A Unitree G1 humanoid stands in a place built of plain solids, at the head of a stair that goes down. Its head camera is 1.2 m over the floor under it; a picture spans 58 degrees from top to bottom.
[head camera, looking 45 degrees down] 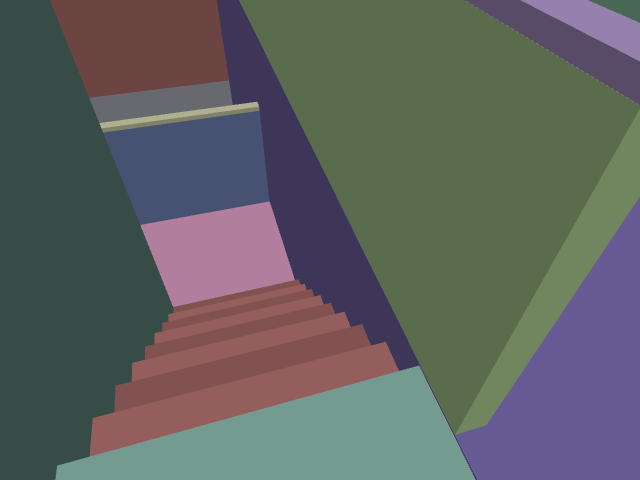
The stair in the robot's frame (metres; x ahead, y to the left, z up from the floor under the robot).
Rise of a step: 0.20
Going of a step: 0.22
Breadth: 1.02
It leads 16 degrees to the left of straight ahead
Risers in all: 9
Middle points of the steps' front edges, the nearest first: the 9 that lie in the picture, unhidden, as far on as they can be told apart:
0.52 0.19 0.00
0.73 0.25 -0.20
0.94 0.31 -0.40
1.14 0.37 -0.60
1.35 0.43 -0.80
1.56 0.49 -0.99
1.77 0.55 -1.19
1.98 0.61 -1.39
2.19 0.67 -1.59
